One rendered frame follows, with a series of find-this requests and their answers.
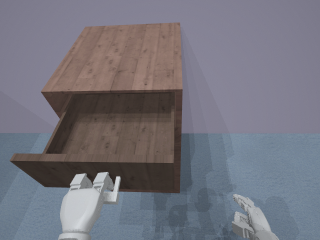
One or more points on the handle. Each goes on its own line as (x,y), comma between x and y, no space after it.
(112,198)

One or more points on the robot right forearm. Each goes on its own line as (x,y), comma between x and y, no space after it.
(265,235)

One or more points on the robot left hand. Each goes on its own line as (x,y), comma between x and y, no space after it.
(81,206)

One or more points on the cabinet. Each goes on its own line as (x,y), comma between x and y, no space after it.
(133,58)

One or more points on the robot right hand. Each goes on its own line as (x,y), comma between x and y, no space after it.
(255,221)

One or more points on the drawer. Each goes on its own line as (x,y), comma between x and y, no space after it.
(128,135)

